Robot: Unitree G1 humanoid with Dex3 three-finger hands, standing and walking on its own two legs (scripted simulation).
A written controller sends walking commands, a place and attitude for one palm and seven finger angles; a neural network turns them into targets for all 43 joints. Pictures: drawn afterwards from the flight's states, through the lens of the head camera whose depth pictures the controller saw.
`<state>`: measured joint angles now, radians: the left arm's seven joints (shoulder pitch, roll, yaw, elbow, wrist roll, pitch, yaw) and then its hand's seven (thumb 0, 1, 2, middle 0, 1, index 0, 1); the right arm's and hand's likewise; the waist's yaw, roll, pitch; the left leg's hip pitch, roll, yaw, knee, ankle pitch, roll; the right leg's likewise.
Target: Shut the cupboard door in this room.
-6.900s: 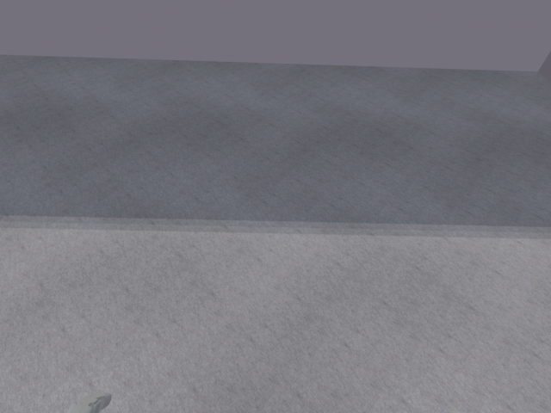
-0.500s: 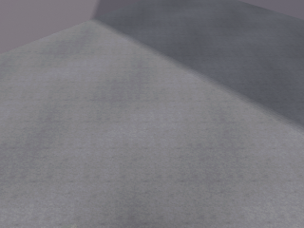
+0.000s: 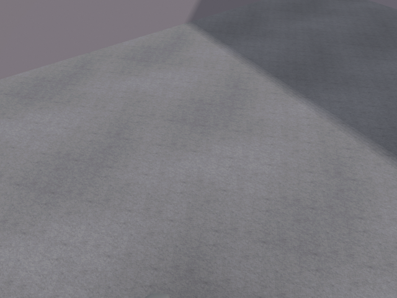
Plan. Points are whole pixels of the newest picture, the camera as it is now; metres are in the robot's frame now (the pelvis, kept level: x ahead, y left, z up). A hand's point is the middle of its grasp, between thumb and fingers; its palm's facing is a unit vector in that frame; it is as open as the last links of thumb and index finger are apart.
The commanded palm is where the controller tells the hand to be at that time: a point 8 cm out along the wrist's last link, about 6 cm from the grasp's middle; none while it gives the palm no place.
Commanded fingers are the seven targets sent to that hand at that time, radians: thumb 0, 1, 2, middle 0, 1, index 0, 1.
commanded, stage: turn or walk to find it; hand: left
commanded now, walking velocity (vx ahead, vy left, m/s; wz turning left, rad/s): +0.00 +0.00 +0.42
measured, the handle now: out of the picture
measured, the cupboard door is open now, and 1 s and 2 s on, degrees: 84 84 84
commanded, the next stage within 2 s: none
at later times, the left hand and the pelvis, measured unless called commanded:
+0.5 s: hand out of the picture +0.03 +0.25 -0.16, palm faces +0.21 -0.94 -0.26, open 7.4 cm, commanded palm none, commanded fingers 0.00 0.90 0.90 -0.20 -0.30 -0.20 -0.30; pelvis -0.03 +0.03 +0.00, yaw +11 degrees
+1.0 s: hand out of the picture -0.10 +0.19 -0.17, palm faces +0.45 -0.86 -0.25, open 7.4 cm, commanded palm none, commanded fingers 0.00 0.90 0.90 -0.20 -0.30 -0.20 -0.30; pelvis -0.06 +0.00 +0.00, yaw +26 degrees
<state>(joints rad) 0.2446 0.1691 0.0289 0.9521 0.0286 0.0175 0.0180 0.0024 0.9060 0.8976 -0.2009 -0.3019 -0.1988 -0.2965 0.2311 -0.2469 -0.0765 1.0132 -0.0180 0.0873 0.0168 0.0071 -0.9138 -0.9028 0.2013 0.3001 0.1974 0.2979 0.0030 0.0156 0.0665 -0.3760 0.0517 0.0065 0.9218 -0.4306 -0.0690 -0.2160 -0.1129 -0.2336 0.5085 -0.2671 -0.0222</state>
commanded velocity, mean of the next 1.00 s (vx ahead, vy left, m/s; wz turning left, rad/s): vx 0.00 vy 0.00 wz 0.42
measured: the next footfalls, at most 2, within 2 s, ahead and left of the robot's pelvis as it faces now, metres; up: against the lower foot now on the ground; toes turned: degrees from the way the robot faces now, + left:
left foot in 0.10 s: +0.01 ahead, +0.14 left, +0.00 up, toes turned +8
right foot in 0.58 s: +0.02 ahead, -0.09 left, +0.00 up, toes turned +10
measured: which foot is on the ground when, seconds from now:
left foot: up 0.00-0.08, down 0.10-0.58, up 0.60-1.00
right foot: down 0.00-0.12, up 0.14-0.56, down 0.58-1.00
